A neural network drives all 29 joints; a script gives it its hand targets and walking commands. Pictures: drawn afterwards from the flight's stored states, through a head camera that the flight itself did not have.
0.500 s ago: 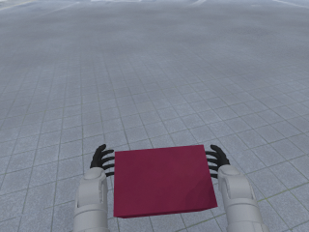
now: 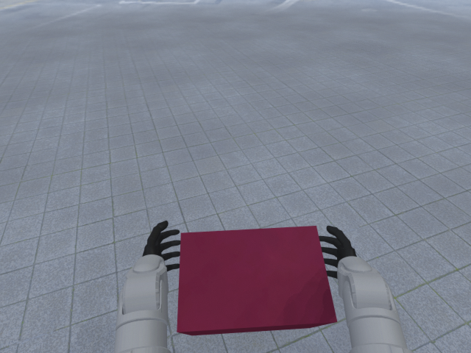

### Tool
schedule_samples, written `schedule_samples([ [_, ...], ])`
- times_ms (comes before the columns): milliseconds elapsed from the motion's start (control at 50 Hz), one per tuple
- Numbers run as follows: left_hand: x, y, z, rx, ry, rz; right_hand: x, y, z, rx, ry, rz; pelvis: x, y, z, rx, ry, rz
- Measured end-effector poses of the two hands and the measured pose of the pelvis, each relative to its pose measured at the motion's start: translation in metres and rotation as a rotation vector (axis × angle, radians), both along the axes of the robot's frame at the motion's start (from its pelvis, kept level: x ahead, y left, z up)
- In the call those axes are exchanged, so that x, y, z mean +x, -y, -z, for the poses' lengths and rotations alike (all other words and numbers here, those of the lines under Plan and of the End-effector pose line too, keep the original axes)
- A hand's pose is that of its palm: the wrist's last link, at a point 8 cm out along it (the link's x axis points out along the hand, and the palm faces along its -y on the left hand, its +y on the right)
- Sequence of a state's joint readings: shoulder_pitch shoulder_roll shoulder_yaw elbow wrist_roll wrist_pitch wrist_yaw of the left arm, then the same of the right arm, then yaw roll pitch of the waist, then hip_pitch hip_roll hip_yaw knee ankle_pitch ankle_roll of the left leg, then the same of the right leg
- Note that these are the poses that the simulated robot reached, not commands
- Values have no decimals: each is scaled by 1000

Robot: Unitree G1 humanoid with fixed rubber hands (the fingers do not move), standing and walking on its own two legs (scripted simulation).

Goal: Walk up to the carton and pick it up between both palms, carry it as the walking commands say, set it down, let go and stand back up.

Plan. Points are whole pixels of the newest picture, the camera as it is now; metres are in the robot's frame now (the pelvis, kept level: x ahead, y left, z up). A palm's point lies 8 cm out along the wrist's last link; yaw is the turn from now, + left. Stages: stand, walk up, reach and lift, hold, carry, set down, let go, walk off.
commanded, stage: reach and lift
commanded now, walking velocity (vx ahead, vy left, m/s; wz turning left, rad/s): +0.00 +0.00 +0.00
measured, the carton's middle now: (250, 284) +0.30 +0.01 -0.04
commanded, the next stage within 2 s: hold in 0.88 s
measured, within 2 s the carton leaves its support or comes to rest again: neither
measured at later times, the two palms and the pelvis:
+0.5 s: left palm (157, 264) +0.28 +0.17 +0.05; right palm (351, 277) +0.28 -0.16 +0.04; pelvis +0.00 +0.01 +0.00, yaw +0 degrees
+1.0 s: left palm (154, 267) +0.28 +0.18 +0.05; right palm (350, 278) +0.27 -0.16 +0.04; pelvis +0.00 +0.00 +0.00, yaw +0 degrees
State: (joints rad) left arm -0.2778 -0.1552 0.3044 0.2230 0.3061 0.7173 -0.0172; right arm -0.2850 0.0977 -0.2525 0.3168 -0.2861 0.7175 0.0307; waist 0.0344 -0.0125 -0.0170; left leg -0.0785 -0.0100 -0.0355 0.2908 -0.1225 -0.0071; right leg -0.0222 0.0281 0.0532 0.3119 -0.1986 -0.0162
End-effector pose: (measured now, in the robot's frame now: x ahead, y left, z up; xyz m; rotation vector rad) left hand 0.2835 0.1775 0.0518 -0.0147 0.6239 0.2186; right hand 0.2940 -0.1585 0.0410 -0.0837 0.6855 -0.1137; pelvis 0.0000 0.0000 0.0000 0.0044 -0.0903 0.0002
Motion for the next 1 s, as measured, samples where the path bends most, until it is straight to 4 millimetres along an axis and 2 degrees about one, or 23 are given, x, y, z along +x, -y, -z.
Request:
schedule_samples([
  [300, 6, 6, 2, 18, -4, 45, -10, 5, 4, 12, -3, 48, 5, -5, 0, 0, -2, -8],
  [720, -8, 3, 2, 18, 1, 39, -23, 3, 4, 16, 7, 50, -4, -4, 1, -1, 18, -11],
  [1000, -6, 2, 3, 9, 4, 41, -22, 1, 3, 10, 8, 52, -4, -5, 1, -1, 17, -8],
])
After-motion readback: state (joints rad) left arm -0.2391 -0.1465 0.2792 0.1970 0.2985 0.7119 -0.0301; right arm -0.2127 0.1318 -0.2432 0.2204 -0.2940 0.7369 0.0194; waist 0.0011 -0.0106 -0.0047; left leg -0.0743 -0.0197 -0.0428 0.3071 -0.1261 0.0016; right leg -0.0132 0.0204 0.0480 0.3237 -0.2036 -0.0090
